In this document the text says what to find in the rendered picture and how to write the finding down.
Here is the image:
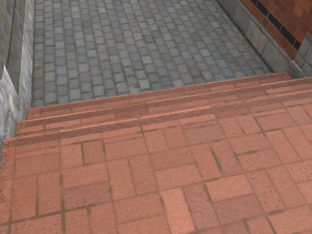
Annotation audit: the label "stairs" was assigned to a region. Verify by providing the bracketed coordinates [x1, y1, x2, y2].
[16, 71, 312, 137]

